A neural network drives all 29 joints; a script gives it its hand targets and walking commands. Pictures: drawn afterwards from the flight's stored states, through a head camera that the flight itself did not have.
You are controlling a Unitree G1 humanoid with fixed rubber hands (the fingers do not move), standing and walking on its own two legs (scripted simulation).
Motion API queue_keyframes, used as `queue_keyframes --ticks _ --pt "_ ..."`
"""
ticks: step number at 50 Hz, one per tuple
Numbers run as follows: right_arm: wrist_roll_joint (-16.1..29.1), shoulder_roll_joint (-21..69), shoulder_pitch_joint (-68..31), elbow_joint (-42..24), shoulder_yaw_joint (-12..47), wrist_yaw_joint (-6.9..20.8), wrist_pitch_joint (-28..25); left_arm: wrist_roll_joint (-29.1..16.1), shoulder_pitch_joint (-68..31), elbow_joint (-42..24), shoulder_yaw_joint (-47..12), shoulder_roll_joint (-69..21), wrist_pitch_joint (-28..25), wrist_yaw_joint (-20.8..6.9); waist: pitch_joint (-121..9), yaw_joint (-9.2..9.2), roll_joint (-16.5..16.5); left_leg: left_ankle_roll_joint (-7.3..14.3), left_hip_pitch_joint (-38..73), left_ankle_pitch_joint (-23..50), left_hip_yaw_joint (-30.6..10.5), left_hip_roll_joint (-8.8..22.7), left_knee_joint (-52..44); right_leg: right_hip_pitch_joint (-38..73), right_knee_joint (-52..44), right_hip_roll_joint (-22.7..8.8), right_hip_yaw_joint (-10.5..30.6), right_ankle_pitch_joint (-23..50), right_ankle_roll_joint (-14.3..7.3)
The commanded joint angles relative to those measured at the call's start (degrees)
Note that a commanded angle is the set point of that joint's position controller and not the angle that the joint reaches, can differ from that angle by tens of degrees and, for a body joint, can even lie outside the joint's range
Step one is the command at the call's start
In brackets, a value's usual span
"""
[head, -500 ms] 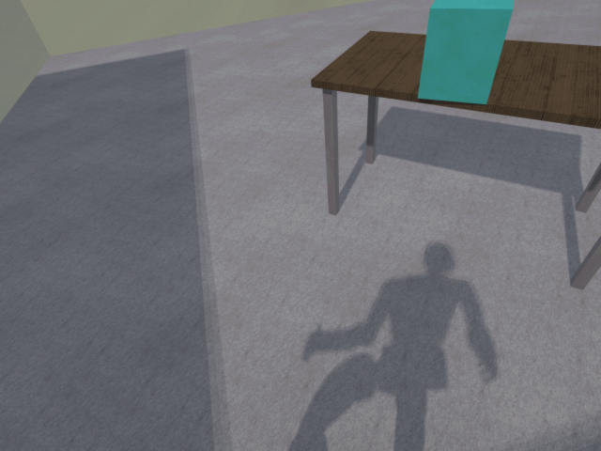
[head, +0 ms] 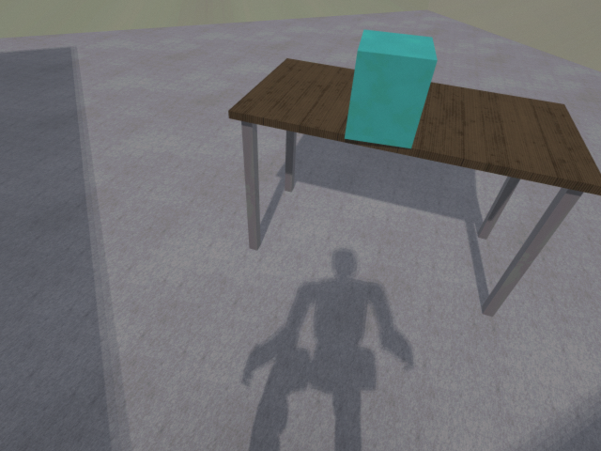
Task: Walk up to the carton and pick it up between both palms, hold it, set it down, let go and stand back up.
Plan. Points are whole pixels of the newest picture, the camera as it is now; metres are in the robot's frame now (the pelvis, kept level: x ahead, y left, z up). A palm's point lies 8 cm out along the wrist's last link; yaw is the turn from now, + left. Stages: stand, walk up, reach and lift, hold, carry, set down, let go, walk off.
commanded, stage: walk up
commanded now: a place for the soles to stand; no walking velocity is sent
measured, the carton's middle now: (387, 88) +1.09 -0.24 +0.06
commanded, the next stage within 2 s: none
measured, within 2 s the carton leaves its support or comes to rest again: neither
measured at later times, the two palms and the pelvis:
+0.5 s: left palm (190, 358) +0.30 +0.19 -0.07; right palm (532, 417) +0.24 -0.35 -0.10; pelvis +0.19 -0.07 +0.01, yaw -12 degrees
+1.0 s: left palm (242, 239) +0.58 +0.14 -0.08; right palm (511, 375) +0.29 -0.33 -0.08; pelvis +0.38 -0.06 +0.01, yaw -20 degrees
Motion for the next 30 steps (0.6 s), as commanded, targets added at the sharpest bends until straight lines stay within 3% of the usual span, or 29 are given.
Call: queue_keyframes --ticks 1,3,5,8,9,10,11,12,13,14,15,16,18,20,22,25,30 --pt "-0.68 -11.97 -2.36 -2.68 -2.30 -0.45 -2.17 -2.46 -3.83 -8.06 1.54 4.47 -1.47 -1.35 11.70 -1.01 13.58 12.80 2.92 -11.85 -21.00 16.56 -37.39 -16.48 -4.76 -6.88 5.30 5.88 0.71" --pt "-0.59 -12.66 -2.36 -1.81 -2.29 -0.45 -2.41 -3.08 -6.12 -8.94 1.36 3.49 -1.85 -1.88 11.26 -1.36 15.87 13.45 3.35 -4.61 -15.82 16.95 -36.89 -13.78 -12.14 -8.22 4.17 5.89 0.32" --pt "-0.60 -13.07 -1.45 -1.15 -2.32 -0.49 -2.24 -3.38 -8.44 -9.63 1.23 2.66 -2.64 -2.31 10.23 -1.97 15.94 12.94 4.30 3.74 -9.02 16.26 -34.55 -9.85 -20.37 -8.51 1.52 7.04 -0.46" --pt "-0.32 -14.07 -0.64 -0.52 -2.70 -0.43 -1.44 -2.72 -7.94 -9.07 1.78 2.50 -3.78 -2.48 5.53 -1.28 14.09 11.17 3.04 7.65 -1.21 13.93 -29.30 2.45 -28.20 -4.65 -4.78 11.65 -1.82" --pt "-0.01 -14.50 -0.44 -0.26 -2.70 -0.42 -0.99 -2.28 -6.56 -8.72 2.11 2.66 -4.03 -2.25 3.80 -0.41 12.51 10.82 2.21 7.68 0.21 13.72 -26.26 7.36 -30.39 -3.23 -6.69 13.80 -2.28" --pt "0.23 -14.31 -0.69 -0.22 -2.46 -0.33 -0.45 -2.05 -3.17 -7.89 2.62 3.40 -4.29 -1.88 1.77 1.60 9.71 10.10 0.82 9.14 2.28 12.93 -20.85 13.52 -32.69 -1.50 -8.12 15.65 -2.77" --pt "0.22 -12.80 0.82 -0.11 -1.85 -0.11 0.13 -1.97 1.89 -6.41 3.37 5.37 -4.55 -1.23 -1.49 3.73 4.32 8.85 -0.25 12.75 4.95 10.34 -10.52 20.08 -33.69 0.83 -8.04 13.84 -3.30" --pt "0.32 -10.25 3.66 -0.35 -0.83 0.32 0.68 -2.00 8.16 -4.92 4.31 8.28 -4.69 -0.17 -6.65 6.49 -2.81 6.46 -2.75 14.83 7.31 6.83 3.91 27.72 -34.44 1.88 -5.35 10.18 -4.96" --pt "0.67 -7.01 5.04 -2.54 0.63 1.08 0.88 -1.42 12.28 -4.59 5.02 12.28 -4.69 1.11 -9.93 8.62 -11.96 3.00 -12.67 4.81 6.03 3.12 20.07 33.54 -39.09 -7.38 13.68 -1.51 -9.54" --pt "1.70 -8.08 3.61 -6.45 0.08 1.73 1.40 -2.11 12.18 -6.25 5.37 16.37 -4.50 2.15 -10.37 8.90 -13.99 0.68 -21.36 -10.73 -0.42 -2.23 26.23 33.35 -54.28 -19.85 42.64 -13.94 -15.32" --pt "1.52 -11.84 -0.64 -7.61 -1.28 1.80 2.60 -3.31 9.93 -6.54 5.64 17.50 -3.86 3.07 -8.48 8.65 -6.31 0.86 -22.23 -10.56 -7.15 -0.35 30.72 29.72 -60.64 -23.79 50.63 -21.57 -17.95" --pt "1.09 -12.02 -2.77 -7.90 -1.43 1.89 2.80 -3.64 6.89 -7.33 4.99 16.98 -3.72 3.63 -5.06 7.74 -4.97 0.60 -24.57 -6.59 -8.54 0.95 32.96 26.96 -60.91 -23.72 48.04 -18.37 -17.23" --pt "0.60 -9.63 -1.18 -6.27 -0.98 2.00 2.21 -2.82 2.23 -7.87 4.19 14.25 -3.97 4.17 1.33 5.04 -6.20 0.12 -23.60 -3.20 -9.09 3.61 30.86 18.54 -56.82 -21.57 35.80 -3.64 -16.62" --pt "0.49 -9.05 2.39 -4.78 -1.24 2.09 1.99 -2.42 -0.74 -7.54 2.92 10.59 -4.75 3.61 1.86 2.12 -7.05 -0.40 -17.29 -2.58 -10.48 4.13 26.63 10.72 -55.13 -18.49 27.73 3.50 -15.90" --pt "0.69 -8.56 2.54 -4.56 -1.36 2.51 2.29 -2.13 -1.73 -7.13 2.34 9.01 -5.44 3.23 1.55 1.43 -6.36 -0.83 -15.11 -1.65 -10.44 3.65 21.53 7.78 -55.37 -17.07 24.32 2.62 -16.07" --pt "0.78 -7.01 -1.09 -6.01 -1.21 3.13 2.43 -1.38 -0.98 -6.23 2.32 9.28 -6.05 3.16 2.98 2.39 -5.52 -1.18 -16.95 1.36 -9.65 3.75 11.60 7.44 -55.98 -17.03 22.52 0.56 -16.94" --pt "0.60 -5.31 -3.55 -7.36 -1.71 3.67 0.80 -1.34 -0.25 -5.68 2.46 10.13 -5.86 2.57 1.42 2.44 -4.03 0.33 -6.74 8.47 -5.74 0.88 -3.90 4.96 -52.00 -14.48 16.65 2.46 -14.01"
